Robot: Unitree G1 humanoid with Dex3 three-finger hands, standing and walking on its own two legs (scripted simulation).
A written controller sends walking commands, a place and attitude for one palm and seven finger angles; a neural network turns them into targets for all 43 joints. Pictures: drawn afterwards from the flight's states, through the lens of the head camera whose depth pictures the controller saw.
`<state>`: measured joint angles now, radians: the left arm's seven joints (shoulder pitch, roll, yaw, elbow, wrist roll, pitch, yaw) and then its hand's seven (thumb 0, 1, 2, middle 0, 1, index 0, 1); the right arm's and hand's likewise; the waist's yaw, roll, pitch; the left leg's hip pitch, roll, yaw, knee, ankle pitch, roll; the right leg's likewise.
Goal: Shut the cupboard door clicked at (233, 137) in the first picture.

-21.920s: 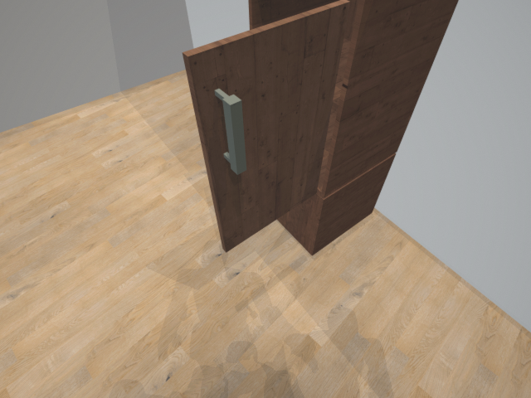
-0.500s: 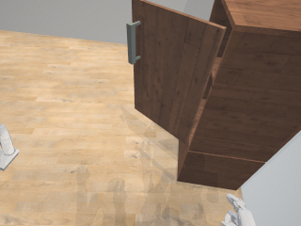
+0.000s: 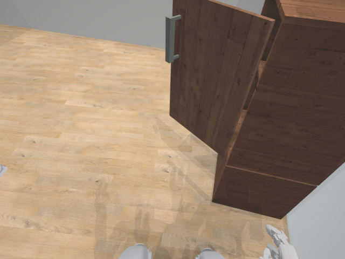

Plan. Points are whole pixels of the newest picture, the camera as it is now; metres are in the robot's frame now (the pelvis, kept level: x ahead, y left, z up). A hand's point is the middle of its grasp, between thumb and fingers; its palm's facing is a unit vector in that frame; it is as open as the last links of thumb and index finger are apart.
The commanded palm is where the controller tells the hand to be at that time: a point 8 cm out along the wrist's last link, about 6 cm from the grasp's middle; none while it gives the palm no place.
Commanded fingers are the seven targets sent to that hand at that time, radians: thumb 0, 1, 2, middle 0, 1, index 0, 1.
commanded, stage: step back with the hand held close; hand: left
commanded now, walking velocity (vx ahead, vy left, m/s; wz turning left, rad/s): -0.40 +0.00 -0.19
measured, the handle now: (173, 39) +0.83 +0.04 +0.14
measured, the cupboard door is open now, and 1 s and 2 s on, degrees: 57 57 57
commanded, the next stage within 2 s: stop stepping back and stand still in 0.20 s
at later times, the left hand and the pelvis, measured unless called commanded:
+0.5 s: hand out of the picture +0.11 +0.24 +0.22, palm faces +0.35 -0.84 -0.42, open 7.4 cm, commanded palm +0.05 +0.29 +0.22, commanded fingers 0.00 0.90 0.90 -0.20 -0.30 -0.20 -0.30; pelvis -0.13 +0.01 +0.03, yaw -8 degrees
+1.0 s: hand out of the picture +0.05 +0.24 +0.21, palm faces +0.31 -0.84 -0.45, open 7.4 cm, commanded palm +0.02 +0.28 +0.22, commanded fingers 0.00 0.90 0.90 -0.20 -0.30 -0.20 -0.30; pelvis -0.17 +0.01 +0.04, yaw -10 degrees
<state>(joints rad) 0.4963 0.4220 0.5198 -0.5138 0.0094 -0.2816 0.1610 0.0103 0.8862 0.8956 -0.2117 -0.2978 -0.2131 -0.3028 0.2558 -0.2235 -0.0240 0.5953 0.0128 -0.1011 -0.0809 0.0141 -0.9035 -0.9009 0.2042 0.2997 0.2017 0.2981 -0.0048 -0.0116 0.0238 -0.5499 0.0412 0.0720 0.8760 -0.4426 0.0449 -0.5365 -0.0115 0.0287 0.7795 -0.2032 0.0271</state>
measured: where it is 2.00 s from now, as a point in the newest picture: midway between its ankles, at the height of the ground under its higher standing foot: outside the picture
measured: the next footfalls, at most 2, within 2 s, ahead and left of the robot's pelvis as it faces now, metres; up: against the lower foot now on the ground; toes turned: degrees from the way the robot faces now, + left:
left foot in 0.16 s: +0.09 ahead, +0.13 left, +0.00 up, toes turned +5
right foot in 0.46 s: -0.19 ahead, -0.10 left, +0.00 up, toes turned -11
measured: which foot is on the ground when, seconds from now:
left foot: down 0.00-0.04, up 0.06-0.14, down 0.16-0.46, up 0.48-0.62, down 0.64-1.00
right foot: down 0.00-0.16, up 0.18-0.44, down 0.46-1.00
